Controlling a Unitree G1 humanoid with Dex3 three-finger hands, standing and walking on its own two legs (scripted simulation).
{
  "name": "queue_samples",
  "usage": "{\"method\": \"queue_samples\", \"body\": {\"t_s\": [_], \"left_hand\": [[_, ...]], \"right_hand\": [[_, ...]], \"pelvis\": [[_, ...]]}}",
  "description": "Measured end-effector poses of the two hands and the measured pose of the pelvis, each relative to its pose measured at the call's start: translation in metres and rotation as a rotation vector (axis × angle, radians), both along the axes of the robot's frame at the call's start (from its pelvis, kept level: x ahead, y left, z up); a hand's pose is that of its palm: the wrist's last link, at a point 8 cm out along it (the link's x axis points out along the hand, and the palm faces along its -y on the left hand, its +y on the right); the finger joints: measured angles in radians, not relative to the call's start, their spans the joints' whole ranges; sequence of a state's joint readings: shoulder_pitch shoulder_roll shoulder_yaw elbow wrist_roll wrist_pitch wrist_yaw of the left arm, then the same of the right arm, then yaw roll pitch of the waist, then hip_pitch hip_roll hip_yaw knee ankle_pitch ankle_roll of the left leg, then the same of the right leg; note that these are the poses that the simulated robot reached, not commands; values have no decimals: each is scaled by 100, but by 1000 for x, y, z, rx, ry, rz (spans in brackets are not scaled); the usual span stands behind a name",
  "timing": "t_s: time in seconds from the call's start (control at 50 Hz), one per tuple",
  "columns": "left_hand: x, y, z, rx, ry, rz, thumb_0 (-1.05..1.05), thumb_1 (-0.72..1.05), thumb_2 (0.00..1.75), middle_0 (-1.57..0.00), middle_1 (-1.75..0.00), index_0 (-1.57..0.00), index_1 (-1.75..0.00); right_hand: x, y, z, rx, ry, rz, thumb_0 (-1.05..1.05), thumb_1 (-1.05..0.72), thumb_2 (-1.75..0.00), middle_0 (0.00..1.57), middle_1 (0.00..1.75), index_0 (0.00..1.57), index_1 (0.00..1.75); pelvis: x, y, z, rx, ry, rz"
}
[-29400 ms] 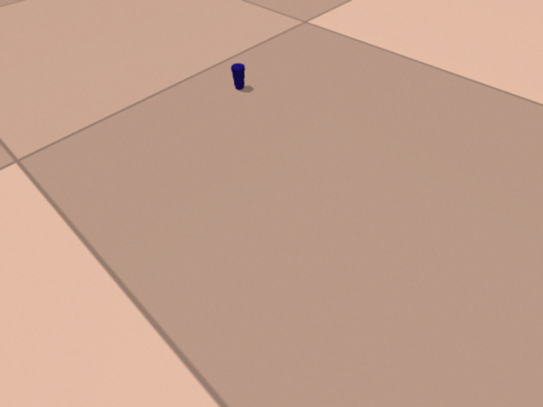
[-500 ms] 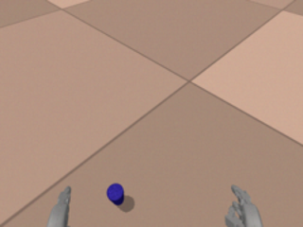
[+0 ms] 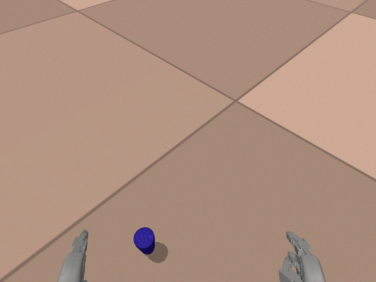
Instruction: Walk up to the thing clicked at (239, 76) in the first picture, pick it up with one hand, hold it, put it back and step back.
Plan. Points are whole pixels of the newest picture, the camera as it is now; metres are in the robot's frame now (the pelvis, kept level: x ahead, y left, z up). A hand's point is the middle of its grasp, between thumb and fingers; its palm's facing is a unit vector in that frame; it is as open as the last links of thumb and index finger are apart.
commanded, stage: stand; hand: left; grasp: from the side
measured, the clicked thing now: (146, 242) +0.40 +0.20 -0.65
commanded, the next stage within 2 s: none
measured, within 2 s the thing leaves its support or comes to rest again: neither
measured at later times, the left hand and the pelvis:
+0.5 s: hand out of the picture +0.15 +0.20 -0.10, palm faces -0.02 -0.95 -0.33, open 9.5 cm; pelvis +0.00 -0.01 +0.01, yaw +0 degrees
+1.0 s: hand out of the picture +0.05 +0.25 -0.11, palm faces +0.01 -0.94 -0.34, open 7.4 cm; pelvis -0.01 +0.01 +0.05, yaw +1 degrees
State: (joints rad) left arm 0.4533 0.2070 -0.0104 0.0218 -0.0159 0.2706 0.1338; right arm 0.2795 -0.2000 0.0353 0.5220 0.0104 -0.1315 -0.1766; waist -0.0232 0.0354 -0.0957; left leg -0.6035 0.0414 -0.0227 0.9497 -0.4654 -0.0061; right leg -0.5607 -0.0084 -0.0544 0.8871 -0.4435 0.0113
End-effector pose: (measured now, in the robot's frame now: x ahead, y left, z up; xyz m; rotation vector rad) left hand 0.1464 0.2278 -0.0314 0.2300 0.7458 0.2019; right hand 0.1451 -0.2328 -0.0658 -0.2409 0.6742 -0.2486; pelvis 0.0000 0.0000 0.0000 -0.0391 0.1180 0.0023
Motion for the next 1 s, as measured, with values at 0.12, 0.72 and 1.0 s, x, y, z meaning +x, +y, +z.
{"method": "queue_samples", "body": {"t_s": [0.12,0.72,1.0], "left_hand": [[2,-1,1,2,-8,-2,-1,-53,7,-6,-6,-6,-6],[-63,60,-45,64,340,2,0,86,89,-20,-30,-20,-30],[-102,64,-38,43,475,60,0,90,90,-20,-30,-20,-30]], "right_hand": [[1,-1,1,0,-8,2,1,-90,-90,21,31,21,30],[-60,-52,-12,-29,450,36,1,-90,-90,21,30,20,30],[-81,-34,-12,34,536,32,0,-90,-90,21,30,20,30]], "pelvis": [[0,-1,0,1,-1,0],[0,1,30,35,-125,7],[-6,6,50,40,-176,13]]}}
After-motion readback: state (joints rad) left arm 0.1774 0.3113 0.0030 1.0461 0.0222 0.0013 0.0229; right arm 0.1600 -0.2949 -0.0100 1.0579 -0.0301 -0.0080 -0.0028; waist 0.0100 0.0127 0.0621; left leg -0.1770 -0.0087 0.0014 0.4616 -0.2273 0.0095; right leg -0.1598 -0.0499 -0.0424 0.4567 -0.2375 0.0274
